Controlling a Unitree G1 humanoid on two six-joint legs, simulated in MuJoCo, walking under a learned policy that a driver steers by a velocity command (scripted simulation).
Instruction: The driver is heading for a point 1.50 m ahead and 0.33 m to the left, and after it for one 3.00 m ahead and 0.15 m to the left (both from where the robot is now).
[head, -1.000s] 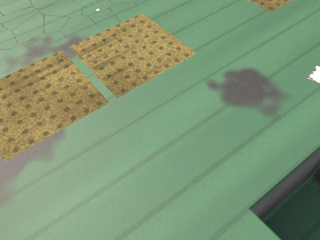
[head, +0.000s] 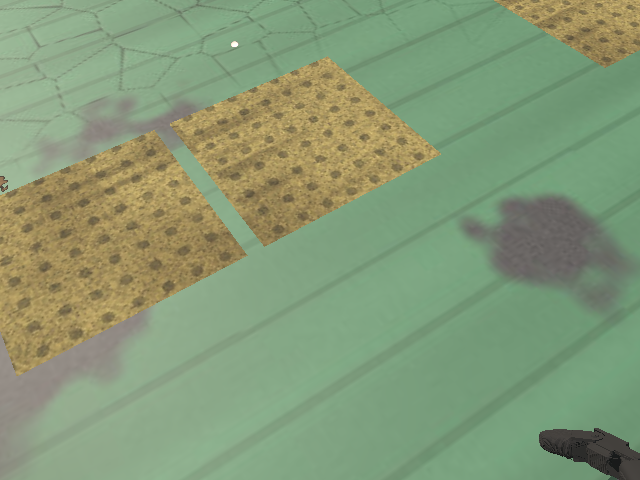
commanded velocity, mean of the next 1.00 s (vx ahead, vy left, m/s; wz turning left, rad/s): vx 0.49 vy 0.00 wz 0.00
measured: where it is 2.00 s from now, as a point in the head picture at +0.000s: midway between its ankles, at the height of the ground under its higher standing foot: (365, 224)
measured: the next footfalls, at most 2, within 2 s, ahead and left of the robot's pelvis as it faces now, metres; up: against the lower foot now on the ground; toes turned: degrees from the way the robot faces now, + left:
left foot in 0.10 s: +0.26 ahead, +0.13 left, +0.00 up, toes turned +2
right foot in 0.64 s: +0.54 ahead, -0.11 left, +0.00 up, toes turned -2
